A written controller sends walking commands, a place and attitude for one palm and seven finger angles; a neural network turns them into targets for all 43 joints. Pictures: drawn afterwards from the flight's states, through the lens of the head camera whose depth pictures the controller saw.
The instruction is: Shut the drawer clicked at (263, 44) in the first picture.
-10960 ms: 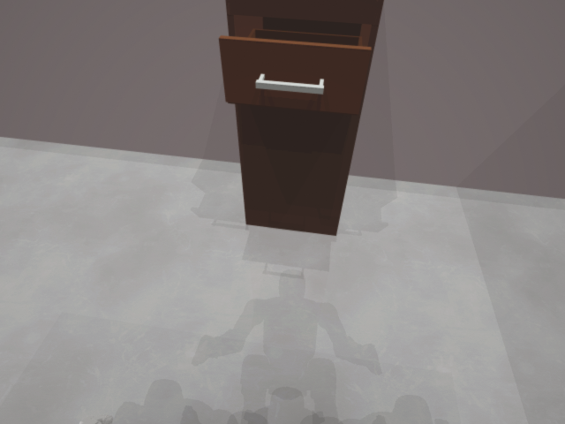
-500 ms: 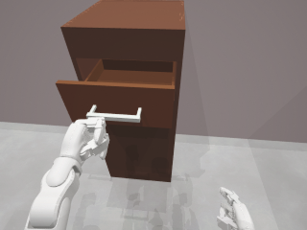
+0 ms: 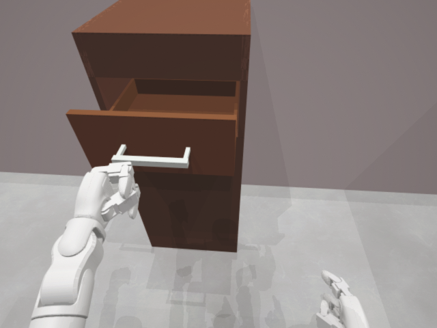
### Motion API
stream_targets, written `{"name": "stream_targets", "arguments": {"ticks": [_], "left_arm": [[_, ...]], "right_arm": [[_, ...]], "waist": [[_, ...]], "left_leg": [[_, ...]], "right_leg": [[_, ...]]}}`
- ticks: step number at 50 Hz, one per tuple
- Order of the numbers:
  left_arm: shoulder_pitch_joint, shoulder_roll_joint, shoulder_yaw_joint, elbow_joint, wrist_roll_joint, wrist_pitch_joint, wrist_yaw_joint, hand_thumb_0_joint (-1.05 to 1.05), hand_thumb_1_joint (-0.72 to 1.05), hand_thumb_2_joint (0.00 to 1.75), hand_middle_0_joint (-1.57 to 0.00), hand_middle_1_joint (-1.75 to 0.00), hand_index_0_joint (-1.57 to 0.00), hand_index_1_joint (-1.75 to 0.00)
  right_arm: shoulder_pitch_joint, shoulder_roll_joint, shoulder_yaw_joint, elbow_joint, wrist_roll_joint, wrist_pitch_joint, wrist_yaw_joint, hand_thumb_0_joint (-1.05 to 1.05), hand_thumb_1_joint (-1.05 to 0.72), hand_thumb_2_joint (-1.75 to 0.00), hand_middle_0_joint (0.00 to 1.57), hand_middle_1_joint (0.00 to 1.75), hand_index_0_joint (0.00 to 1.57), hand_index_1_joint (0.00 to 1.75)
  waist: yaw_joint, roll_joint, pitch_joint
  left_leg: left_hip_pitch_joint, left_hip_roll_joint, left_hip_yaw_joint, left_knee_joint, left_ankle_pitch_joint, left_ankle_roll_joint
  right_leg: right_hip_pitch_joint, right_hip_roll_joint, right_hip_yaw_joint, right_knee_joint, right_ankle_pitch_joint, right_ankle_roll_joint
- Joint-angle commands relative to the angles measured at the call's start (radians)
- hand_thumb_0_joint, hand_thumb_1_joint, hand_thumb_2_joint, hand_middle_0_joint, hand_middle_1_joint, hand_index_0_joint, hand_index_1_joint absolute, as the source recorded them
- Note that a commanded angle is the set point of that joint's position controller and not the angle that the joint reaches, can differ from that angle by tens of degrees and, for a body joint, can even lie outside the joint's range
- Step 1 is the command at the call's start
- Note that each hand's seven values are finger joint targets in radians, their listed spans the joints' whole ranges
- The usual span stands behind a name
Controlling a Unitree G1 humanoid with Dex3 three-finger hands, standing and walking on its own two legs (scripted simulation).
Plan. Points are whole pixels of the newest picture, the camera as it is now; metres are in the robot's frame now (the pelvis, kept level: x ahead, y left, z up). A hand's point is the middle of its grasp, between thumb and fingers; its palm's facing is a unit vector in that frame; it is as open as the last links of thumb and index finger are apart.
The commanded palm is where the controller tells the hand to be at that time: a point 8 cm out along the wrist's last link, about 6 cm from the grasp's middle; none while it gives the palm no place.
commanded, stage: bring the fist close to the handle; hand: left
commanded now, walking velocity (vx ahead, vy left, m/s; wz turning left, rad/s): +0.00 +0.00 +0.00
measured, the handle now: (152, 155) +0.47 +0.21 +0.06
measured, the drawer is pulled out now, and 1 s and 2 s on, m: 0.17 0.17 0.12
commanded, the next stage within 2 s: push the drawer shut in 1.18 s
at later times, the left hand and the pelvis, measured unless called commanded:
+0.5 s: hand (155, 193) +0.34 +0.16 +0.09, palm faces +0.00 -1.00 -0.03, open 3.3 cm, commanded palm +0.32 +0.21 +0.09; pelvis +0.01 +0.02 -0.01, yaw -1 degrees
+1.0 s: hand (166, 185) +0.38 +0.15 +0.06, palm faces +0.01 -1.00 -0.04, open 3.3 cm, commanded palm +0.35 +0.21 +0.06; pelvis +0.01 +0.02 -0.02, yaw -1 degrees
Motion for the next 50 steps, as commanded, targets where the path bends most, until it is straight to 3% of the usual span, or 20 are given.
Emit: {"name": "stream_targets", "arguments": {"ticks": [1,2,6,7,10,12,15,17,20,24,28,30,36,37,38,44,46,47,49,50], "left_arm": [[-0.289,0.107,0.03,-0.184,0.0,-0.151,-0.007,0.0,0.9,0.9,-1.4,-1.6,-1.4,-1.6],[-0.258,0.11,0.029,-0.136,0.0,-0.151,-0.015,0.0,0.9,0.9,-1.4,-1.6,-1.4,-1.6],[-0.296,0.096,0.021,-0.081,-0.005,-0.157,-0.031,0.0,0.9,0.9,-1.4,-1.6,-1.4,-1.6],[-0.294,0.132,0.052,-0.056,-0.003,-0.161,-0.024,0.0,0.9,0.9,-1.4,-1.6,-1.4,-1.6],[-0.355,0.112,0.046,-0.086,0.002,-0.193,-0.005,0.0,0.9,0.9,-1.4,-1.6,-1.4,-1.6],[-0.363,0.137,0.064,-0.074,0.012,-0.228,0.012,0.0,0.9,0.9,-1.4,-1.6,-1.4,-1.6],[-0.363,0.068,0.003,-0.076,0.022,-0.284,0.018,0.0,0.9,0.9,-1.4,-1.6,-1.4,-1.6],[-0.347,0.068,-0.003,-0.008,0.026,-0.303,0.017,0.0,0.9,0.9,-1.4,-1.6,-1.4,-1.6],[-0.391,0.049,-0.031,0.054,0.034,-0.309,0.008,0.0,0.9,0.9,-1.4,-1.6,-1.4,-1.6],[-0.408,0.081,0.005,0.11,0.039,-0.31,0.019,0.0,0.9,0.9,-1.4,-1.6,-1.4,-1.6],[-0.452,0.091,0.028,0.103,0.045,-0.363,0.044,0.0,0.9,0.9,-1.4,-1.6,-1.4,-1.6],[-0.502,0.057,-0.008,0.115,0.048,-0.398,0.05,0.0,0.9,0.9,-1.4,-1.6,-1.4,-1.6],[-0.545,0.037,-0.032,0.306,0.059,-0.445,0.038,0.0,0.9,0.9,-1.4,-1.6,-1.4,-1.6],[-0.543,0.08,0.004,0.347,0.062,-0.448,0.037,0.0,0.9,0.9,-1.4,-1.6,-1.4,-1.6],[-0.568,0.069,-0.008,0.367,0.062,-0.452,0.031,0.0,0.9,0.9,-1.4,-1.6,-1.4,-1.6],[-0.632,0.104,0.026,0.26,0.051,-0.52,0.04,0.0,0.9,0.9,-1.4,-1.6,-1.4,-1.6],[-0.626,0.112,0.036,0.284,0.043,-0.531,0.044,0.0,0.9,0.9,-1.4,-1.6,-1.4,-1.6],[-0.601,0.126,0.048,0.325,0.043,-0.53,0.046,0.0,0.9,0.9,-1.4,-1.6,-1.4,-1.6],[-0.538,0.127,0.063,0.38,0.04,-0.519,0.039,0.0,0.9,0.9,-1.4,-1.6,-1.4,-1.6],[-0.527,0.112,0.047,0.391,0.041,-0.511,0.032,0.0,0.9,0.9,-1.4,-1.6,-1.4,-1.6]], "right_arm": [[-0.118,-0.097,-0.046,-0.158,-0.005,-0.085,-0.001,0.0,-0.9,-0.9,0.2,0.3,0.2,0.3],[-0.111,-0.104,-0.048,-0.154,-0.006,-0.082,0.0,0.0,-0.9,-0.9,0.2,0.3,0.2,0.3],[-0.105,-0.109,-0.053,-0.155,-0.003,-0.077,-0.002,0.0,-0.9,-0.9,0.2,0.3,0.2,0.3],[-0.098,-0.117,-0.054,-0.149,-0.005,-0.075,-0.002,0.0,-0.9,-0.9,0.2,0.3,0.2,0.3],[-0.094,-0.107,-0.057,-0.156,-0.009,-0.076,0.001,0.0,-0.9,-0.9,0.2,0.3,0.2,0.3],[-0.079,-0.11,-0.06,-0.147,-0.013,-0.077,0.005,0.0,-0.9,-0.9,0.2,0.3,0.2,0.3],[-0.062,-0.102,-0.065,-0.144,-0.016,-0.087,0.016,0.0,-0.9,-0.9,0.2,0.3,0.2,0.3],[-0.044,-0.111,-0.068,-0.132,-0.019,-0.085,0.02,0.0,-0.9,-0.9,0.2,0.3,0.2,0.3],[-0.034,-0.117,-0.073,-0.124,-0.015,-0.073,0.021,0.0,-0.9,-0.9,0.2,0.3,0.2,0.3],[-0.022,-0.122,-0.076,-0.127,-0.017,-0.055,0.022,0.0,-0.9,-0.9,0.2,0.3,0.2,0.3],[-0.008,-0.116,-0.081,-0.128,-0.025,-0.045,0.028,0.0,-0.9,-0.9,0.2,0.3,0.2,0.3],[-0.001,-0.112,-0.081,-0.119,-0.026,-0.042,0.032,0.0,-0.9,-0.9,0.2,0.3,0.2,0.3],[0.036,-0.127,-0.091,-0.095,-0.026,-0.017,0.039,0.0,-0.9,-0.9,0.2,0.3,0.2,0.3],[0.043,-0.135,-0.094,-0.093,-0.026,-0.01,0.039,0.0,-0.9,-0.9,0.2,0.3,0.2,0.3],[0.042,-0.135,-0.092,-0.096,-0.025,-0.004,0.038,0.0,-0.9,-0.9,0.2,0.3,0.2,0.3],[0.056,-0.122,-0.102,-0.116,-0.03,0.006,0.044,0.0,-0.9,-0.9,0.2,0.3,0.2,0.3],[0.065,-0.125,-0.103,-0.106,-0.03,0.009,0.046,0.0,-0.9,-0.9,0.2,0.3,0.2,0.3],[0.071,-0.131,-0.103,-0.102,-0.031,0.014,0.045,0.0,-0.9,-0.9,0.2,0.3,0.2,0.3],[0.069,-0.133,-0.105,-0.105,-0.025,0.023,0.046,0.0,-0.9,-0.9,0.2,0.3,0.2,0.3],[0.064,-0.133,-0.103,-0.109,-0.023,0.028,0.047,0.0,-0.9,-0.9,0.2,0.3,0.2,0.3]], "waist": [[-0.008,-0.01,-0.167],[-0.006,-0.058,-0.143],[-0.014,-0.066,-0.128],[-0.011,-0.098,-0.115],[-0.009,-0.036,-0.184],[-0.01,-0.05,-0.202],[-0.016,0.002,-0.24],[-0.026,-0.061,-0.212],[-0.047,-0.048,-0.176],[-0.039,-0.068,-0.213],[-0.03,-0.049,-0.285],[-0.045,-0.015,-0.285],[-0.072,-0.069,-0.249],[-0.069,-0.097,-0.247],[-0.072,-0.08,-0.248],[-0.046,0.026,-0.437],[-0.054,-0.024,-0.414],[-0.06,-0.1,-0.385],[-0.052,-0.123,-0.327],[-0.052,-0.085,-0.307]], "left_leg": [[0.049,-0.038,-0.032,-0.049,0.137,0.029],[0.025,-0.037,-0.032,-0.045,0.137,0.032],[-0.001,-0.041,-0.028,-0.04,0.113,0.03],[-0.017,-0.038,-0.032,-0.04,0.107,0.031],[0.007,-0.04,-0.03,-0.032,0.147,0.028],[0.005,-0.034,-0.033,-0.025,0.166,0.027],[0.031,-0.03,-0.036,-0.011,0.22,0.02],[0.007,-0.025,-0.042,0.0,0.216,0.023],[-0.024,-0.028,-0.041,0.008,0.165,0.02],[-0.052,-0.031,-0.041,0.025,0.165,0.02],[-0.047,-0.027,-0.042,0.046,0.231,0.016],[-0.04,-0.026,-0.043,0.059,0.232,0.012],[-0.116,-0.028,-0.046,0.096,0.172,0.014],[-0.145,-0.028,-0.045,0.102,0.15,0.018],[-0.159,-0.033,-0.045,0.104,0.131,0.017],[-0.083,-0.027,-0.046,0.133,0.25,0.015],[-0.105,-0.023,-0.047,0.136,0.255,0.015],[-0.144,-0.023,-0.046,0.136,0.231,0.023],[-0.189,-0.028,-0.036,0.123,0.189,0.025],[-0.193,-0.032,-0.03,0.12,0.18,0.023]], "right_leg": [[-0.009,-0.021,0.082,-0.069,0.151,0.035],[-0.015,-0.02,0.086,-0.073,0.159,0.04],[-0.041,-0.023,0.086,-0.07,0.135,0.041],[-0.043,-0.02,0.086,-0.072,0.116,0.041],[-0.032,-0.022,0.081,-0.04,0.169,0.036],[-0.032,-0.016,0.074,-0.023,0.183,0.034],[-0.045,-0.013,0.06,0.014,0.239,0.027],[-0.067,-0.007,0.058,0.017,0.238,0.029],[-0.113,-0.009,0.058,0.022,0.195,0.031],[-0.108,-0.011,0.062,0.038,0.2,0.03],[-0.092,-0.01,0.063,0.075,0.254,0.026],[-0.126,-0.008,0.061,0.088,0.252,0.025],[-0.198,-0.006,0.061,0.113,0.21,0.028],[-0.2,-0.004,0.064,0.114,0.188,0.03],[-0.208,-0.007,0.067,0.118,0.174,0.029],[-0.15,-0.005,0.076,0.161,0.271,0.023],[-0.148,-0.001,0.073,0.162,0.29,0.027],[-0.14,0.002,0.075,0.156,0.283,0.032],[-0.139,-0.001,0.079,0.143,0.274,0.034],[-0.151,-0.003,0.08,0.141,0.269,0.033]]}}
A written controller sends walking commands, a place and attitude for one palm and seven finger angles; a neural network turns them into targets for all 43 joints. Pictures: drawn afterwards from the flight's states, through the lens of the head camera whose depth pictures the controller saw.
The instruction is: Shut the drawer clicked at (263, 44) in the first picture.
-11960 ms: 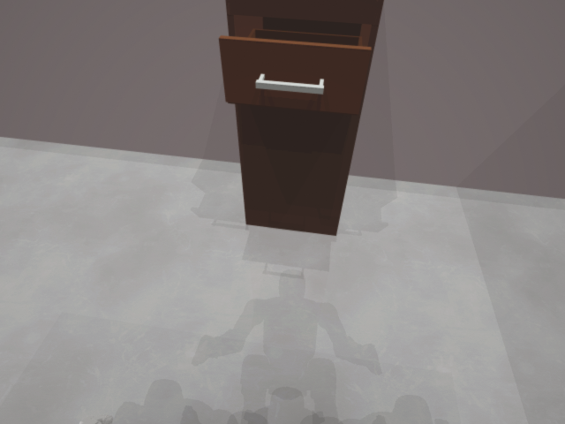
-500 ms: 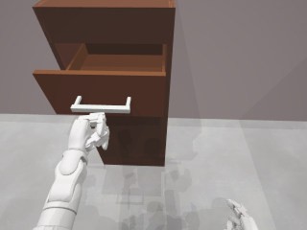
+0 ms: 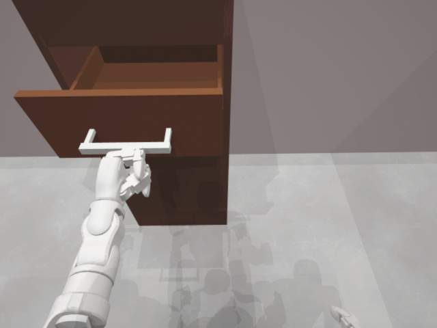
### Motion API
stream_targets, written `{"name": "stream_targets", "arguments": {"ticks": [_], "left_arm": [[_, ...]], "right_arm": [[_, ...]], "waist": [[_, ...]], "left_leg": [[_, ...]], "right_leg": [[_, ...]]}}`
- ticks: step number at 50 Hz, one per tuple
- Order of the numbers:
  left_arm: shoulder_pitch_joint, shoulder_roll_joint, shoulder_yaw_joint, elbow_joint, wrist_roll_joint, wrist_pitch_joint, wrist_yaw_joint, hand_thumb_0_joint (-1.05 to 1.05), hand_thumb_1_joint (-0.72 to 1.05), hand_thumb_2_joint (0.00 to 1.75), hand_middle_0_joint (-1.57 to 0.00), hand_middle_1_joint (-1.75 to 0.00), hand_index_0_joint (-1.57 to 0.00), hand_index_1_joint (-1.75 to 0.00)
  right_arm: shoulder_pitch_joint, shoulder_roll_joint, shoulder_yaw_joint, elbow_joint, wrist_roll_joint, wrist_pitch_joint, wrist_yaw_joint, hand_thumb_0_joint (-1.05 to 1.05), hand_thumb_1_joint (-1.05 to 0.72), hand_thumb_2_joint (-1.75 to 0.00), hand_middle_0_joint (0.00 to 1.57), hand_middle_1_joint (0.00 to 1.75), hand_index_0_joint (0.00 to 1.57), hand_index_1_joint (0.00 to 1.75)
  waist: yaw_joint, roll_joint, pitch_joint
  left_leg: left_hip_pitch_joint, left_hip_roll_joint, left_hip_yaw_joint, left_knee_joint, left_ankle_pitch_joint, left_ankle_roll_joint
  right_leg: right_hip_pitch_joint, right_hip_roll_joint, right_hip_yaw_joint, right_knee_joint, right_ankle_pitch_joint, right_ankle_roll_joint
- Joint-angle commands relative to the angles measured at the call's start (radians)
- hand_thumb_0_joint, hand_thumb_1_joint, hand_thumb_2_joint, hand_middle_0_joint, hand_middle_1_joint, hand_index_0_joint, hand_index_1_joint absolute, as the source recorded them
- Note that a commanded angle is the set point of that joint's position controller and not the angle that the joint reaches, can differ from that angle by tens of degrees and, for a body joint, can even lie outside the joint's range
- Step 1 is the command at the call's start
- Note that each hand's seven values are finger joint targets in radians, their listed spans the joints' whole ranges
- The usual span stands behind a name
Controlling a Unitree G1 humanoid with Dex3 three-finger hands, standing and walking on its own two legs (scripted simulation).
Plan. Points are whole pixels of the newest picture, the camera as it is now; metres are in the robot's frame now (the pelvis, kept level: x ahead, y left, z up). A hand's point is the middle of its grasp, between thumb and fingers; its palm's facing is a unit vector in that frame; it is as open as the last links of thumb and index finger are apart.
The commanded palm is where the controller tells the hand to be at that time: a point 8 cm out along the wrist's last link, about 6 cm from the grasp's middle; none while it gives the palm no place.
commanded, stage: bring the fist close to the handle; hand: left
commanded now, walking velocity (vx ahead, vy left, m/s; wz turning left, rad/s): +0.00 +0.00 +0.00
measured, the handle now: (127, 140) +0.45 +0.20 +0.08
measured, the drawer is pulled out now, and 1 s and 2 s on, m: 0.17 0.12 0.00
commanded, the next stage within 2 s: push the drawer shut in 0.18 s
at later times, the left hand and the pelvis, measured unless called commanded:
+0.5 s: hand (144, 171) +0.38 +0.15 +0.08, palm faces +0.02 -1.00 -0.03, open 3.3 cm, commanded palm +0.36 +0.21 +0.08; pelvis -0.01 +0.00 +0.00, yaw +1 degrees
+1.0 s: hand (149, 149) +0.43 +0.16 +0.08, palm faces +0.04 -1.00 -0.03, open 3.3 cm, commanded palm +0.42 +0.20 +0.08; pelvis -0.02 +0.00 -0.01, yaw +1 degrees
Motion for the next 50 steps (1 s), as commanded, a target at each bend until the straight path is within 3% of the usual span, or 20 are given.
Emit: {"name": "stream_targets", "arguments": {"ticks": [1,2,3,6,8,9,11,12,14,18,22,28,31,33,35,37,39,44,47,50], "left_arm": [[-0.244,0.131,0.044,-0.156,-0.021,-0.05,-0.01,0.0,0.9,0.9,-1.4,-1.6,-1.4,-1.6],[-0.236,0.158,0.061,-0.135,-0.015,-0.04,-0.013,0.0,0.9,0.9,-1.4,-1.6,-1.4,-1.6],[-0.26,0.139,0.04,-0.146,-0.017,-0.034,-0.02,0.0,0.9,0.9,-1.4,-1.6,-1.4,-1.6],[-0.295,0.161,0.053,-0.217,-0.024,-0.038,-0.03,0.0,0.9,0.9,-1.4,-1.6,-1.4,-1.6],[-0.334,0.15,0.042,-0.254,-0.036,-0.052,-0.031,0.0,0.9,0.9,-1.4,-1.6,-1.4,-1.6],[-0.325,0.198,0.091,-0.246,-0.04,-0.06,-0.027,0.0,0.9,0.9,-1.4,-1.6,-1.4,-1.6],[-0.352,0.167,0.061,-0.238,-0.043,-0.074,-0.028,0.0,0.9,0.9,-1.4,-1.6,-1.4,-1.6],[-0.38,0.185,0.065,-0.22,-0.04,-0.079,-0.027,0.0,0.9,0.9,-1.4,-1.6,-1.4,-1.6],[-0.379,0.211,0.091,-0.184,-0.035,-0.082,-0.029,0.0,0.9,0.9,-1.4,-1.6,-1.4,-1.6],[-0.433,0.164,0.035,-0.138,-0.026,-0.07,-0.041,0.0,0.9,0.9,-1.4,-1.6,-1.4,-1.6],[-0.482,0.189,0.053,-0.055,-0.029,-0.054,-0.049,0.0,0.9,0.9,-1.4,-1.6,-1.4,-1.6],[-0.56,0.228,0.098,-0.001,-0.022,-0.072,-0.034,0.0,0.9,0.9,-1.4,-1.6,-1.4,-1.6],[-0.635,0.184,0.059,0.014,-0.014,-0.09,-0.028,0.0,0.9,0.9,-1.4,-1.6,-1.4,-1.6],[-0.641,0.224,0.088,0.035,-0.008,-0.098,-0.025,0.0,0.9,0.9,-1.4,-1.6,-1.4,-1.6],[-0.715,0.208,0.07,0.067,-0.006,-0.105,-0.025,0.0,0.9,0.9,-1.4,-1.6,-1.4,-1.6],[-0.736,0.237,0.086,0.108,0.003,-0.112,-0.024,0.0,0.9,0.9,-1.4,-1.6,-1.4,-1.6],[-0.787,0.221,0.079,0.143,0.001,-0.117,-0.024,0.0,0.9,0.9,-1.4,-1.6,-1.4,-1.6],[-0.844,0.265,0.119,0.212,0.009,-0.139,-0.019,0.0,0.9,0.9,-1.4,-1.6,-1.4,-1.6],[-0.93,0.276,0.12,0.291,0.015,-0.148,-0.019,0.0,0.9,0.9,-1.4,-1.6,-1.4,-1.6],[-0.988,0.286,0.12,0.338,0.025,-0.156,-0.023,0.0,0.9,0.9,-1.4,-1.6,-1.4,-1.6]], "right_arm": [[-0.031,-0.13,-0.046,-0.14,0.008,-0.036,-0.006,0.0,-0.9,-0.9,0.2,0.3,0.2,0.3],[-0.031,-0.136,-0.048,-0.143,0.01,-0.031,-0.007,0.0,-0.9,-0.9,0.2,0.3,0.2,0.3],[-0.035,-0.132,-0.046,-0.147,0.013,-0.028,-0.008,0.0,-0.9,-0.9,0.2,0.3,0.2,0.3],[-0.038,-0.129,-0.045,-0.159,0.012,-0.025,-0.01,0.0,-0.9,-0.9,0.2,0.3,0.2,0.3],[-0.041,-0.125,-0.045,-0.161,0.012,-0.029,-0.014,0.0,-0.9,-0.9,0.2,0.3,0.2,0.3],[-0.035,-0.129,-0.047,-0.155,0.009,-0.029,-0.016,0.0,-0.9,-0.9,0.2,0.3,0.2,0.3],[-0.042,-0.125,-0.041,-0.151,0.012,-0.031,-0.018,0.0,-0.9,-0.9,0.2,0.3,0.2,0.3],[-0.042,-0.13,-0.042,-0.143,0.012,-0.03,-0.021,0.0,-0.9,-0.9,0.2,0.3,0.2,0.3],[-0.042,-0.131,-0.043,-0.136,0.011,-0.03,-0.024,0.0,-0.9,-0.9,0.2,0.3,0.2,0.3],[-0.036,-0.129,-0.042,-0.129,0.014,-0.027,-0.023,0.0,-0.9,-0.9,0.2,0.3,0.2,0.3],[-0.021,-0.141,-0.04,-0.121,0.013,-0.017,-0.026,0.0,-0.9,-0.9,0.2,0.3,0.2,0.3],[-0.007,-0.138,-0.039,-0.122,0.01,-0.006,-0.024,0.0,-0.9,-0.9,0.2,0.3,0.2,0.3],[0.01,-0.132,-0.042,-0.108,0.007,-0.004,-0.018,0.0,-0.9,-0.9,0.2,0.3,0.2,0.3],[0.02,-0.141,-0.046,-0.104,0.006,0.0,-0.017,0.0,-0.9,-0.9,0.2,0.3,0.2,0.3],[0.027,-0.14,-0.044,-0.093,0.005,0.002,-0.018,0.0,-0.9,-0.9,0.2,0.3,0.2,0.3],[0.041,-0.146,-0.047,-0.086,0.004,0.008,-0.02,0.0,-0.9,-0.9,0.2,0.3,0.2,0.3],[0.045,-0.142,-0.045,-0.077,0.004,0.009,-0.019,0.0,-0.9,-0.9,0.2,0.3,0.2,0.3],[0.079,-0.151,-0.048,-0.065,-0.002,0.016,-0.017,0.0,-0.9,-0.9,0.2,0.3,0.2,0.3],[0.1,-0.156,-0.046,-0.051,-0.006,0.02,-0.017,0.0,-0.9,-0.9,0.2,0.3,0.2,0.3],[0.114,-0.16,-0.044,-0.047,-0.009,0.024,-0.016,0.0,-0.9,-0.9,0.2,0.3,0.2,0.3]], "waist": [[0.008,-0.073,-0.246],[0.008,-0.084,-0.23],[0.003,-0.065,-0.228],[0.007,-0.001,-0.272],[-0.006,-0.025,-0.287],[0.005,-0.041,-0.299],[-0.012,-0.055,-0.266],[-0.023,-0.072,-0.248],[-0.012,-0.047,-0.248],[-0.026,0.008,-0.27],[-0.034,-0.067,-0.268],[-0.023,-0.032,-0.301],[-0.042,0.001,-0.312],[-0.042,-0.02,-0.328],[-0.061,-0.036,-0.313],[-0.066,-0.053,-0.311],[-0.069,-0.001,-0.313],[-0.068,-0.004,-0.368],[-0.097,-0.051,-0.33],[-0.111,-0.015,-0.333]], "left_leg": [[0.082,-0.027,-0.058,-0.081,0.257,0.001],[0.071,-0.027,-0.056,-0.079,0.244,0.006],[0.075,-0.029,-0.053,-0.081,0.234,0.006],[0.104,-0.032,-0.052,-0.08,0.239,0.005],[0.115,-0.029,-0.055,-0.073,0.242,0.009],[0.107,-0.028,-0.058,-0.072,0.239,0.008],[0.1,-0.029,-0.061,-0.075,0.211,0.009],[0.088,-0.026,-0.06,-0.07,0.192,0.012],[0.084,-0.03,-0.063,-0.072,0.175,0.01],[0.112,-0.03,-0.066,-0.061,0.198,0.008],[0.084,-0.029,-0.076,-0.057,0.197,0.009],[0.077,-0.031,-0.075,-0.049,0.22,0.007],[0.102,-0.029,-0.08,-0.04,0.24,0.004],[0.094,-0.027,-0.082,-0.034,0.239,0.005],[0.083,-0.029,-0.083,-0.033,0.206,0.007],[0.072,-0.025,-0.087,-0.031,0.2,0.01],[0.078,-0.029,-0.088,-0.03,0.181,0.007],[0.082,-0.025,-0.098,-0.022,0.201,0.004],[0.039,-0.025,-0.1,-0.018,0.152,0.01],[0.027,-0.026,-0.1,-0.013,0.13,0.01]], "right_leg": [[0.144,0.017,0.044,-0.079,0.343,0.014],[0.141,0.017,0.049,-0.086,0.325,0.014],[0.136,0.015,0.052,-0.09,0.319,0.015],[0.147,0.015,0.056,-0.091,0.319,0.01],[0.152,0.018,0.059,-0.093,0.327,0.014],[0.167,0.019,0.062,-0.09,0.324,0.014],[0.143,0.02,0.058,-0.096,0.293,0.016],[0.13,0.02,0.066,-0.1,0.268,0.02],[0.126,0.017,0.069,-0.099,0.248,0.017],[0.095,0.017,0.059,-0.086,0.27,0.013],[0.096,0.019,0.053,-0.082,0.271,0.014],[0.101,0.018,0.056,-0.065,0.294,0.011],[0.066,0.023,0.048,-0.055,0.303,0.01],[0.069,0.025,0.05,-0.05,0.3,0.01],[0.048,0.027,0.05,-0.055,0.272,0.013],[0.039,0.03,0.051,-0.053,0.26,0.013],[0.015,0.029,0.051,-0.053,0.234,0.01],[0.008,0.033,0.045,-0.035,0.237,0.008],[-0.02,0.037,0.048,-0.038,0.197,0.013],[-0.049,0.035,0.05,-0.035,0.172,0.013]]}}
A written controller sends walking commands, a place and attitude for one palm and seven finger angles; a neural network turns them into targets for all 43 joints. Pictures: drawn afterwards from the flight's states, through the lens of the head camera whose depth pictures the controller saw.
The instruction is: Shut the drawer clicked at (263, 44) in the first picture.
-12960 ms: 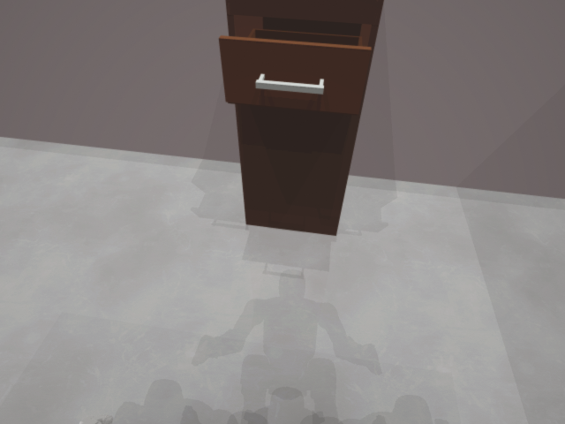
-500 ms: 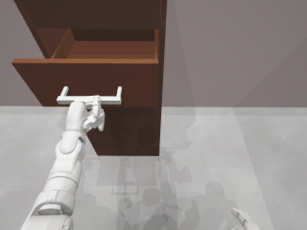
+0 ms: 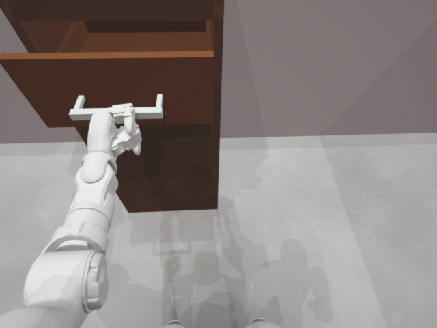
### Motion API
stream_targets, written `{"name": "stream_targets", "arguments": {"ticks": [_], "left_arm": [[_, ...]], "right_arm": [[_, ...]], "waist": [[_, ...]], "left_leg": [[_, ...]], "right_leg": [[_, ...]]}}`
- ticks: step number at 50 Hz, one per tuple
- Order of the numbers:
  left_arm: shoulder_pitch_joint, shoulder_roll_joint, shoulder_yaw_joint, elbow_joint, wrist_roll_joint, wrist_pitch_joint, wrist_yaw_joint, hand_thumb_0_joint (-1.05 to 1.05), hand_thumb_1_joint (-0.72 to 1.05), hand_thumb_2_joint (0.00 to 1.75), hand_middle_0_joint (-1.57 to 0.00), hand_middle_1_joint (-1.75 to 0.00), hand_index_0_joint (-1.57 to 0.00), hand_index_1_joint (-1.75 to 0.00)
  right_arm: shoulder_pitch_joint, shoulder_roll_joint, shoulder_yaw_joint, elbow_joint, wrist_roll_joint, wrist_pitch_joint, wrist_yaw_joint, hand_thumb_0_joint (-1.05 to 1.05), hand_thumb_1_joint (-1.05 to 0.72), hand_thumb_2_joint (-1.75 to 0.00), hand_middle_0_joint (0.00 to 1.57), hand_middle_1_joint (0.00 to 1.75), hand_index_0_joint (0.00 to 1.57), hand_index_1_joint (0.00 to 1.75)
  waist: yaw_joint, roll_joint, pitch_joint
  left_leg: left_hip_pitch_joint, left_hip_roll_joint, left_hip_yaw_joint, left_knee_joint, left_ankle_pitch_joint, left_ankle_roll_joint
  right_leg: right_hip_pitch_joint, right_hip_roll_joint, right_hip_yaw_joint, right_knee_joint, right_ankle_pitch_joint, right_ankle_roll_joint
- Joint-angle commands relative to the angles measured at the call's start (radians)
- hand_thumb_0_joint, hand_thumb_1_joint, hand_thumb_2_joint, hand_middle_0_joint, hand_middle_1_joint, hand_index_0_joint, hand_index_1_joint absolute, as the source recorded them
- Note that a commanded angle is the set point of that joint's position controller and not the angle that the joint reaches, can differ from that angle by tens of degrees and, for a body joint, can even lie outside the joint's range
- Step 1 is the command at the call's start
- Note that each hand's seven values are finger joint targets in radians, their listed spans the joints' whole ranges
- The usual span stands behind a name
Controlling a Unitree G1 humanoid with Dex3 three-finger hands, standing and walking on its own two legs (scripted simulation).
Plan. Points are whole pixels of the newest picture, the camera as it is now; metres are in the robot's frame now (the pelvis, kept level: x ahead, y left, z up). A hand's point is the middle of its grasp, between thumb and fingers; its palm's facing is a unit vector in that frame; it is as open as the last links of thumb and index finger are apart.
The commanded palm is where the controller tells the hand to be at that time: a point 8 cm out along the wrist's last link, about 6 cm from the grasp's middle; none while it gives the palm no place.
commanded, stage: push the drawer shut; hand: left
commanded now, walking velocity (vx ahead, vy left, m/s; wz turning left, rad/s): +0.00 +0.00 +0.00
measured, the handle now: (118, 106) +0.52 +0.20 +0.09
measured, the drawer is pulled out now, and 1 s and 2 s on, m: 0.12 0.00 0.00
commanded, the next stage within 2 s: pull the fist back off the drawer in 1.26 s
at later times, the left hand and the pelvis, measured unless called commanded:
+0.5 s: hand (142, 109) +0.51 +0.15 +0.09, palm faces +0.03 -1.00 -0.02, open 3.3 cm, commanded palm +0.50 +0.20 +0.09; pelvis +0.01 +0.00 -0.01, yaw -1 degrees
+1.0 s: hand (141, 89) +0.57 +0.16 +0.09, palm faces +0.02 -1.00 +0.00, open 3.2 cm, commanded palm +0.56 +0.20 +0.09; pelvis +0.02 +0.01 -0.01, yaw -2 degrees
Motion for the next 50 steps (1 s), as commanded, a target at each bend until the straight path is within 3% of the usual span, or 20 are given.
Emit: {"name": "stream_targets", "arguments": {"ticks": [1,6,9,10,13,14,17,23,26,30,32,34,36,38,40,41,42,44,46,50], "left_arm": [[-0.584,0.207,0.038,-0.164,0.0,-0.083,0.001,0.0,0.9,0.9,-1.4,-1.6,-1.4,-1.6],[-0.62,0.261,0.077,-0.088,0.009,-0.081,-0.005,0.0,0.9,0.9,-1.4,-1.6,-1.4,-1.6],[-0.65,0.262,0.08,-0.101,0.011,-0.095,-0.015,0.0,0.9,0.9,-1.4,-1.6,-1.4,-1.6],[-0.645,0.269,0.091,-0.099,0.009,-0.096,-0.014,0.0,0.9,0.9,-1.4,-1.6,-1.4,-1.6],[-0.671,0.253,0.075,-0.069,0.014,-0.093,-0.014,0.0,0.9,0.9,-1.4,-1.6,-1.4,-1.6],[-0.681,0.27,0.091,-0.078,0.015,-0.093,-0.011,0.0,0.9,0.9,-1.4,-1.6,-1.4,-1.6],[-0.686,0.3,0.111,-0.043,0.025,-0.087,-0.006,0.0,0.9,0.9,-1.4,-1.6,-1.4,-1.6],[-0.746,0.36,0.134,-0.021,0.048,-0.074,-0.004,0.0,0.9,0.9,-1.4,-1.6,-1.4,-1.6],[-0.792,0.362,0.129,0.003,0.054,-0.065,-0.007,0.0,0.9,0.9,-1.4,-1.6,-1.4,-1.6],[-0.805,0.411,0.165,0.015,0.056,-0.062,-0.015,0.0,0.9,0.9,-1.4,-1.6,-1.4,-1.6],[-0.823,0.413,0.159,0.054,0.058,-0.049,-0.02,0.0,0.9,0.9,-1.4,-1.6,-1.4,-1.6],[-0.839,0.464,0.187,0.051,0.067,-0.044,-0.023,0.0,0.9,0.9,-1.4,-1.6,-1.4,-1.6],[-0.846,0.458,0.181,0.065,0.067,-0.033,-0.027,0.0,0.9,0.9,-1.4,-1.6,-1.4,-1.6],[-0.867,0.463,0.184,0.029,0.069,-0.042,-0.028,0.0,0.9,0.9,-1.4,-1.6,-1.4,-1.6],[-0.868,0.442,0.175,0.02,0.068,-0.045,-0.028,0.0,0.9,0.9,-1.4,-1.6,-1.4,-1.6],[-0.856,0.44,0.176,0.049,0.067,-0.038,-0.027,0.0,0.9,0.9,-1.4,-1.6,-1.4,-1.6],[-0.863,0.462,0.194,0.061,0.067,-0.037,-0.024,0.0,0.9,0.9,-1.4,-1.6,-1.4,-1.6],[-0.876,0.465,0.189,0.055,0.073,-0.028,-0.023,0.0,0.9,0.9,-1.4,-1.6,-1.4,-1.6],[-0.882,0.523,0.221,0.066,0.086,-0.022,-0.02,0.0,0.9,0.9,-1.4,-1.6,-1.4,-1.6],[-0.912,0.521,0.211,0.059,0.098,-0.02,-0.019,0.0,0.9,0.9,-1.4,-1.6,-1.4,-1.6]], "right_arm": [[0.078,-0.156,-0.054,-0.078,-0.006,-0.032,-0.012,0.0,-0.9,-0.9,0.2,0.3,0.2,0.3],[0.114,-0.164,-0.051,-0.077,-0.016,-0.024,-0.01,0.0,-0.9,-0.9,0.2,0.3,0.2,0.3],[0.133,-0.164,-0.055,-0.078,-0.022,-0.022,-0.003,0.0,-0.9,-0.9,0.2,0.3,0.2,0.3],[0.139,-0.167,-0.056,-0.078,-0.025,-0.02,-0.001,0.0,-0.9,-0.9,0.2,0.3,0.2,0.3],[0.162,-0.17,-0.057,-0.071,-0.029,-0.011,0.003,0.0,-0.9,-0.9,0.2,0.3,0.2,0.3],[0.167,-0.172,-0.06,-0.071,-0.031,-0.01,0.005,0.0,-0.9,-0.9,0.2,0.3,0.2,0.3],[0.184,-0.179,-0.061,-0.07,-0.034,0.002,0.006,0.0,-0.9,-0.9,0.2,0.3,0.2,0.3],[0.206,-0.18,-0.056,-0.07,-0.035,0.017,0.005,0.0,-0.9,-0.9,0.2,0.3,0.2,0.3],[0.221,-0.183,-0.054,-0.064,-0.04,0.019,0.007,0.0,-0.9,-0.9,0.2,0.3,0.2,0.3],[0.238,-0.19,-0.053,-0.069,-0.044,0.023,0.006,0.0,-0.9,-0.9,0.2,0.3,0.2,0.3],[0.25,-0.191,-0.048,-0.064,-0.046,0.028,0.005,0.0,-0.9,-0.9,0.2,0.3,0.2,0.3],[0.26,-0.197,-0.05,-0.068,-0.048,0.032,0.004,0.0,-0.9,-0.9,0.2,0.3,0.2,0.3],[0.269,-0.197,-0.049,-0.067,-0.05,0.035,0.004,0.0,-0.9,-0.9,0.2,0.3,0.2,0.3],[0.281,-0.196,-0.051,-0.069,-0.054,0.039,0.007,0.0,-0.9,-0.9,0.2,0.3,0.2,0.3],[0.286,-0.195,-0.052,-0.069,-0.059,0.04,0.012,0.0,-0.9,-0.9,0.2,0.3,0.2,0.3],[0.29,-0.198,-0.051,-0.063,-0.059,0.042,0.014,0.0,-0.9,-0.9,0.2,0.3,0.2,0.3],[0.302,-0.202,-0.05,-0.059,-0.062,0.046,0.013,0.0,-0.9,-0.9,0.2,0.3,0.2,0.3],[0.305,-0.204,-0.052,-0.064,-0.061,0.052,0.015,0.0,-0.9,-0.9,0.2,0.3,0.2,0.3],[0.316,-0.208,-0.051,-0.064,-0.063,0.058,0.013,0.0,-0.9,-0.9,0.2,0.3,0.2,0.3],[0.332,-0.207,-0.05,-0.061,-0.068,0.065,0.017,0.0,-0.9,-0.9,0.2,0.3,0.2,0.3]], "waist": [[-0.052,0.0,-0.336],[-0.064,-0.009,-0.366],[-0.06,0.062,-0.424],[-0.061,0.056,-0.44],[-0.08,0.027,-0.426],[-0.076,0.051,-0.435],[-0.085,0.004,-0.421],[-0.098,0.055,-0.426],[-0.119,0.045,-0.418],[-0.116,0.066,-0.467],[-0.133,0.052,-0.434],[-0.131,0.065,-0.465],[-0.141,0.059,-0.464],[-0.135,0.102,-0.529],[-0.135,0.139,-0.539],[-0.143,0.105,-0.519],[-0.148,0.075,-0.504],[-0.153,0.093,-0.514],[-0.148,0.085,-0.513],[-0.16,0.13,-0.526]], "left_leg": [[0.164,-0.028,-0.084,-0.088,0.126,0.002],[0.124,-0.029,-0.082,-0.07,0.137,0.007],[0.175,-0.026,-0.086,-0.057,0.189,0.002],[0.186,-0.024,-0.088,-0.05,0.208,0.001],[0.175,-0.017,-0.093,-0.042,0.228,0.003],[0.176,-0.019,-0.089,-0.038,0.227,0.002],[0.15,-0.019,-0.089,-0.032,0.227,0.008],[0.129,-0.02,-0.085,-0.022,0.228,0.01],[0.121,-0.018,-0.09,-0.013,0.22,0.012],[0.124,-0.019,-0.09,0.005,0.25,0.012],[0.097,-0.019,-0.09,0.01,0.252,0.015],[0.092,-0.017,-0.092,0.017,0.268,0.015],[0.091,-0.015,-0.092,0.023,0.279,0.016],[0.143,-0.014,-0.098,0.033,0.346,0.012],[0.175,-0.011,-0.103,0.04,0.379,0.006],[0.162,-0.008,-0.103,0.043,0.372,0.008],[0.144,-0.008,-0.106,0.042,0.377,0.011],[0.139,-0.009,-0.1,0.042,0.379,0.012],[0.106,-0.011,-0.098,0.045,0.372,0.014],[0.143,-0.006,-0.108,0.052,0.414,0.01]], "right_leg": [[0.073,0.037,0.068,-0.088,0.158,0.012],[0.078,0.039,0.075,-0.076,0.177,0.016],[0.056,0.043,0.071,-0.059,0.205,0.011],[0.05,0.044,0.067,-0.054,0.216,0.011],[0.026,0.049,0.061,-0.05,0.227,0.015],[0.027,0.048,0.065,-0.051,0.228,0.015],[0.034,0.052,0.067,-0.053,0.234,0.016],[0.027,0.05,0.075,-0.051,0.243,0.017],[0.002,0.052,0.074,-0.051,0.23,0.02],[0.008,0.054,0.076,-0.042,0.254,0.02],[0.005,0.055,0.077,-0.043,0.265,0.02],[0.012,0.053,0.078,-0.034,0.281,0.023],[0.001,0.054,0.076,-0.034,0.288,0.024],[0.002,0.056,0.071,-0.02,0.331,0.021],[-0.025,0.059,0.065,-0.016,0.335,0.019],[-0.031,0.061,0.063,-0.021,0.329,0.021],[-0.02,0.063,0.062,-0.021,0.34,0.02],[-0.015,0.062,0.066,-0.023,0.353,0.023],[0.005,0.061,0.07,-0.021,0.36,0.023],[-0.025,0.064,0.063,-0.016,0.37,0.02]]}}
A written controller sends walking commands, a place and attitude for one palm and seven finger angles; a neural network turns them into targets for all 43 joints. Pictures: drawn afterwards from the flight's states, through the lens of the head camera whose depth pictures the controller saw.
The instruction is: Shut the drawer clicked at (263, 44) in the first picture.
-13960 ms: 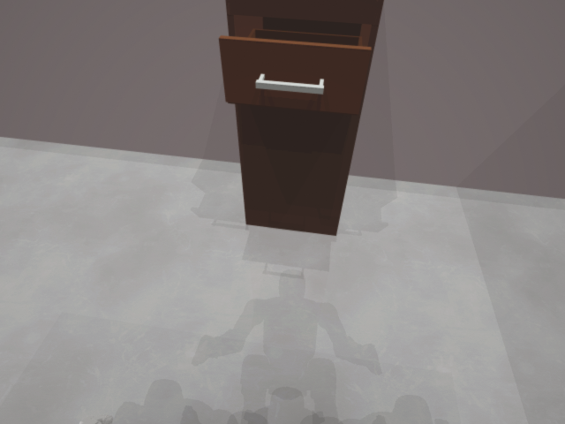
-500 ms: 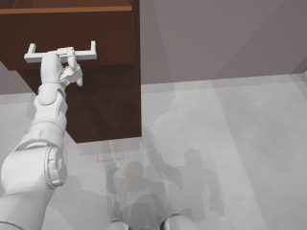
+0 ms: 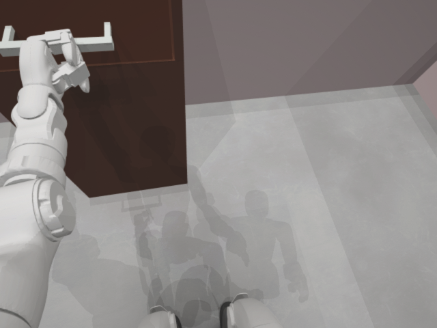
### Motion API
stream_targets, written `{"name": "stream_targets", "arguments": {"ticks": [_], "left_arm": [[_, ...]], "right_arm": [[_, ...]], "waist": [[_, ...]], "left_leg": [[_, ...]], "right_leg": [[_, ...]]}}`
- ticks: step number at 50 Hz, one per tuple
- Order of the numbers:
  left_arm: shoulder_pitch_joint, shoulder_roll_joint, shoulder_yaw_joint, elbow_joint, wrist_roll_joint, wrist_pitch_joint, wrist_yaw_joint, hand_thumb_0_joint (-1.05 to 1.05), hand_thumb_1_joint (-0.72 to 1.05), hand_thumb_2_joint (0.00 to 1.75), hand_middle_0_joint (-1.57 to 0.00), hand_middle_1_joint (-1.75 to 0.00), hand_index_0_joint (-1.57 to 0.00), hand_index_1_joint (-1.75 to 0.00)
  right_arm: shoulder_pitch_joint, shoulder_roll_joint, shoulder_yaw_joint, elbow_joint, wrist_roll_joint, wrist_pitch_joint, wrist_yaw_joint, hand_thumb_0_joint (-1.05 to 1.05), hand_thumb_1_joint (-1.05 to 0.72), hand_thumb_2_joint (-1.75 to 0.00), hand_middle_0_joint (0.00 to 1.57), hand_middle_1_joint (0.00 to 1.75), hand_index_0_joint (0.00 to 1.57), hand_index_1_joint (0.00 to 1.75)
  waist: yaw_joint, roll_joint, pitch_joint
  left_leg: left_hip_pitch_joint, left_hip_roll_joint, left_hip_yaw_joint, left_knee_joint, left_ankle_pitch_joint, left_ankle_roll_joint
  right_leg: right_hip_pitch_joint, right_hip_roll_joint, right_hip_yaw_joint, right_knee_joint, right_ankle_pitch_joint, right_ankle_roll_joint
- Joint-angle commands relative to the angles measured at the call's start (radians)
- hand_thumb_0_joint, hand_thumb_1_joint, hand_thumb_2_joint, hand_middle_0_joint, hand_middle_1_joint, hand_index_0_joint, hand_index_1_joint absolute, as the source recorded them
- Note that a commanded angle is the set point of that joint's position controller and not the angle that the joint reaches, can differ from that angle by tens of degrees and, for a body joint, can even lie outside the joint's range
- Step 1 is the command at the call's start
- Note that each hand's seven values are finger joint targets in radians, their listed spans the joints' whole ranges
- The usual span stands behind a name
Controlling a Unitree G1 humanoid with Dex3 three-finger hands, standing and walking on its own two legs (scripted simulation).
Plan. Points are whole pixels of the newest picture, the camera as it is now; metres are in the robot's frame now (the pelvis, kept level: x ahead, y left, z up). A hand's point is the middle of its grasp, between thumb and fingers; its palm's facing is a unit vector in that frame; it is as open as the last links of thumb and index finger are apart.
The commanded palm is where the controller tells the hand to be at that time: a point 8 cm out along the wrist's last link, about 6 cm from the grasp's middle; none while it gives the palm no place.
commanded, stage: push the drawer shut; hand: left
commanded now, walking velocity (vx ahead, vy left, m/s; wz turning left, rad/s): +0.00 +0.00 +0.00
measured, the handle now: (59, 38) +0.62 +0.21 +0.10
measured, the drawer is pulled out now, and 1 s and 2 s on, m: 0.00 0.00 0.00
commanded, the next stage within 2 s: pull the fist back off the drawer in 0.26 s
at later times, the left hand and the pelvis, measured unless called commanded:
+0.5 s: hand (72, 64) +0.56 +0.18 +0.10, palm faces +0.04 -1.00 -0.01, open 3.1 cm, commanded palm +0.55 +0.20 +0.10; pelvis -0.03 +0.01 -0.01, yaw +1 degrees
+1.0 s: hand (82, 76) +0.53 +0.16 +0.10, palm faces +0.05 -1.00 -0.01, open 3.2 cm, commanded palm +0.50 +0.20 +0.10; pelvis +0.00 +0.01 +0.00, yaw -1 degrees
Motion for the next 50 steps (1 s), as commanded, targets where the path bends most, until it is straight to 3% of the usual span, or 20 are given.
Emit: {"name": "stream_targets", "arguments": {"ticks": [1,6,8,12,14,15,16,18,20,23,26,32,35,37,40,43,45,48,49,50], "left_arm": [[-0.522,0.288,0.034,-0.232,-0.014,-0.064,0.02,0.0,0.9,0.9,-1.4,-1.6,-1.4,-1.6],[-0.628,0.281,0.0,-0.194,-0.007,-0.049,0.016,0.0,0.9,0.9,-1.4,-1.6,-1.4,-1.6],[-0.659,0.314,0.018,-0.183,-0.001,-0.049,0.022,0.0,0.9,0.9,-1.4,-1.6,-1.4,-1.6],[-0.718,0.315,0.01,-0.17,0.001,-0.055,0.026,0.0,0.9,0.9,-1.4,-1.6,-1.4,-1.6],[-0.752,0.275,-0.037,-0.148,0.004,-0.051,0.025,0.0,0.9,0.9,-1.4,-1.6,-1.4,-1.6],[-0.76,0.281,-0.038,-0.132,0.003,-0.047,0.026,0.0,0.9,0.9,-1.4,-1.6,-1.4,-1.6],[-0.772,0.318,-0.014,-0.135,0.004,-0.046,0.031,0.0,0.9,0.9,-1.4,-1.6,-1.4,-1.6],[-0.804,0.326,-0.026,-0.142,0.008,-0.046,0.031,0.0,0.9,0.9,-1.4,-1.6,-1.4,-1.6],[-0.797,0.295,-0.043,-0.119,0.009,-0.037,0.032,0.0,0.9,0.9,-1.4,-1.6,-1.4,-1.6],[-0.81,0.311,-0.024,-0.169,0.009,-0.045,0.034,0.0,0.9,0.9,-1.4,-1.6,-1.4,-1.6],[-0.773,0.251,-0.056,-0.146,0.007,-0.034,0.035,0.0,0.9,0.9,-1.4,-1.6,-1.4,-1.6],[-0.675,0.306,0.004,-0.135,0.008,-0.02,0.048,0.0,0.9,0.9,-1.4,-1.6,-1.4,-1.6],[-0.649,0.273,-0.017,-0.191,0.004,-0.029,0.047,0.0,0.9,0.9,-1.4,-1.6,-1.4,-1.6],[-0.573,0.287,0.009,-0.207,-0.001,-0.038,0.047,0.0,0.9,0.9,-1.4,-1.6,-1.4,-1.6],[-0.529,0.212,-0.027,-0.247,-0.011,-0.043,0.047,0.0,0.9,0.9,-1.4,-1.6,-1.4,-1.6],[-0.446,0.221,0.002,-0.29,-0.027,-0.049,0.047,0.0,0.9,0.9,-1.4,-1.6,-1.4,-1.6],[-0.39,0.14,-0.038,-0.319,-0.04,-0.05,0.044,0.0,0.9,0.9,-1.4,-1.6,-1.4,-1.6],[-0.322,0.149,-0.017,-0.351,-0.051,-0.053,0.047,0.0,0.9,0.9,-1.4,-1.6,-1.4,-1.6],[-0.338,0.11,-0.043,-0.372,-0.058,-0.054,0.048,0.0,0.9,0.9,-1.4,-1.6,-1.4,-1.6],[-0.34,0.134,-0.019,-0.389,-0.06,-0.061,0.052,0.0,0.9,0.9,-1.4,-1.6,-1.4,-1.6]], "right_arm": [[0.22,-0.187,-0.068,-0.023,-0.007,-0.006,-0.012,0.0,-0.9,-0.9,0.2,0.3,0.2,0.3],[0.235,-0.193,-0.063,-0.01,-0.009,-0.003,-0.013,0.0,-0.9,-0.9,0.2,0.3,0.2,0.3],[0.245,-0.198,-0.061,-0.005,-0.012,-0.005,-0.016,0.0,-0.9,-0.9,0.2,0.3,0.2,0.3],[0.26,-0.204,-0.056,0.006,-0.018,-0.015,-0.015,0.0,-0.9,-0.9,0.2,0.3,0.2,0.3],[0.256,-0.205,-0.053,0.012,-0.018,-0.019,-0.015,0.0,-0.9,-0.9,0.2,0.3,0.2,0.3],[0.256,-0.209,-0.05,0.014,-0.019,-0.023,-0.015,0.0,-0.9,-0.9,0.2,0.3,0.2,0.3],[0.261,-0.217,-0.049,0.013,-0.021,-0.025,-0.018,0.0,-0.9,-0.9,0.2,0.3,0.2,0.3],[0.265,-0.221,-0.046,0.011,-0.02,-0.031,-0.02,0.0,-0.9,-0.9,0.2,0.3,0.2,0.3],[0.265,-0.218,-0.044,0.009,-0.023,-0.037,-0.018,0.0,-0.9,-0.9,0.2,0.3,0.2,0.3],[0.275,-0.223,-0.047,0.002,-0.031,-0.041,-0.012,0.0,-0.9,-0.9,0.2,0.3,0.2,0.3],[0.27,-0.218,-0.046,0.001,-0.032,-0.042,-0.004,0.0,-0.9,-0.9,0.2,0.3,0.2,0.3],[0.268,-0.226,-0.046,-0.014,-0.03,-0.043,0.001,0.0,-0.9,-0.9,0.2,0.3,0.2,0.3],[0.258,-0.218,-0.05,-0.025,-0.028,-0.044,0.006,0.0,-0.9,-0.9,0.2,0.3,0.2,0.3],[0.258,-0.217,-0.053,-0.035,-0.026,-0.04,0.007,0.0,-0.9,-0.9,0.2,0.3,0.2,0.3],[0.245,-0.206,-0.061,-0.04,-0.021,-0.038,0.014,0.0,-0.9,-0.9,0.2,0.3,0.2,0.3],[0.24,-0.205,-0.069,-0.052,-0.016,-0.029,0.016,0.0,-0.9,-0.9,0.2,0.3,0.2,0.3],[0.227,-0.193,-0.076,-0.06,-0.011,-0.025,0.021,0.0,-0.9,-0.9,0.2,0.3,0.2,0.3],[0.218,-0.19,-0.081,-0.067,-0.004,-0.013,0.021,0.0,-0.9,-0.9,0.2,0.3,0.2,0.3],[0.208,-0.183,-0.083,-0.065,-0.001,-0.011,0.022,0.0,-0.9,-0.9,0.2,0.3,0.2,0.3],[0.209,-0.184,-0.088,-0.064,0.0,-0.011,0.022,0.0,-0.9,-0.9,0.2,0.3,0.2,0.3]], "waist": [[-0.021,0.114,-0.497],[-0.067,0.117,-0.433],[-0.072,0.139,-0.449],[-0.097,0.148,-0.464],[-0.119,0.179,-0.437],[-0.124,0.173,-0.416],[-0.124,0.175,-0.425],[-0.131,0.201,-0.46],[-0.134,0.195,-0.449],[-0.118,0.226,-0.526],[-0.113,0.221,-0.486],[-0.075,0.175,-0.454],[-0.063,0.176,-0.474],[-0.035,0.166,-0.496],[-0.023,0.167,-0.482],[0.006,0.136,-0.519],[0.016,0.133,-0.508],[0.037,0.093,-0.486],[0.027,0.092,-0.48],[0.035,0.082,-0.487]], "left_leg": [[0.369,-0.032,-0.1,-0.044,0.466,0.001],[0.337,-0.029,-0.113,-0.046,0.39,0.003],[0.345,-0.028,-0.119,-0.039,0.394,0.002],[0.36,-0.023,-0.137,-0.029,0.377,0.003],[0.362,-0.019,-0.146,-0.031,0.335,-0.001],[0.342,-0.017,-0.15,-0.034,0.298,-0.001],[0.337,-0.015,-0.154,-0.036,0.285,0.0],[0.345,-0.016,-0.158,-0.035,0.277,0.001],[0.334,-0.017,-0.162,-0.034,0.25,0.0],[0.384,-0.017,-0.173,-0.028,0.285,-0.004],[0.387,-0.013,-0.182,-0.035,0.261,-0.01],[0.331,-0.017,-0.167,-0.049,0.218,-0.003],[0.361,-0.013,-0.165,-0.055,0.24,-0.007],[0.37,-0.014,-0.157,-0.054,0.286,-0.007],[0.398,-0.01,-0.149,-0.061,0.312,-0.012],[0.423,-0.01,-0.139,-0.061,0.393,-0.014],[0.442,-0.012,-0.129,-0.065,0.429,-0.017],[0.43,-0.013,-0.116,-0.069,0.484,-0.015],[0.436,-0.016,-0.108,-0.07,0.487,-0.013],[0.436,-0.017,-0.107,-0.068,0.493,-0.012]], "right_leg": [[0.174,0.038,0.062,-0.061,0.382,0.011],[0.107,0.039,0.057,-0.075,0.296,0.016],[0.093,0.04,0.056,-0.07,0.286,0.013],[0.044,0.042,0.049,-0.068,0.242,0.011],[-0.014,0.04,0.045,-0.074,0.185,0.013],[-0.028,0.041,0.043,-0.075,0.155,0.013],[-0.028,0.04,0.043,-0.072,0.143,0.013],[-0.043,0.039,0.043,-0.067,0.132,0.012],[-0.054,0.038,0.038,-0.064,0.112,0.011],[-0.047,0.038,0.034,-0.055,0.128,0.008],[-0.076,0.041,0.024,-0.051,0.109,0.004],[-0.032,0.041,0.025,-0.054,0.092,0.0],[-0.02,0.041,0.023,-0.053,0.104,0.001],[0.017,0.044,0.025,-0.052,0.134,-0.002],[0.021,0.047,0.021,-0.055,0.151,-0.001],[0.078,0.049,0.021,-0.05,0.22,-0.003],[0.092,0.051,0.019,-0.055,0.253,-0.002],[0.143,0.054,0.022,-0.051,0.318,-0.002],[0.152,0.054,0.026,-0.058,0.337,0.002],[0.166,0.053,0.028,-0.058,0.348,0.002]]}}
